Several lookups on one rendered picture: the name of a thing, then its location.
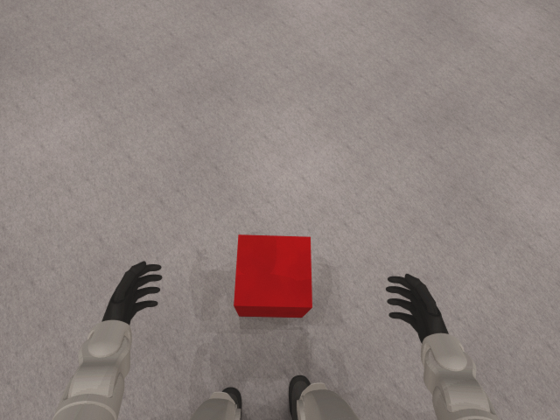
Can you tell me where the right robot foot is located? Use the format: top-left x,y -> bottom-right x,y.
289,375 -> 311,420

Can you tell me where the robot right hand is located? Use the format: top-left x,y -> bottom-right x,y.
386,274 -> 449,343

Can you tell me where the robot right shin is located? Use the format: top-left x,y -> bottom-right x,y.
299,382 -> 327,400

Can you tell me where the robot left hand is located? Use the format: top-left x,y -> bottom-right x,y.
102,261 -> 162,325

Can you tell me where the carton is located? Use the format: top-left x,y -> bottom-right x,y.
234,234 -> 312,318

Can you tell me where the robot left forearm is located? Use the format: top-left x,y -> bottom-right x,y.
52,320 -> 132,420

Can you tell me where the robot right forearm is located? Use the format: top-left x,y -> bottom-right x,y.
421,333 -> 500,420

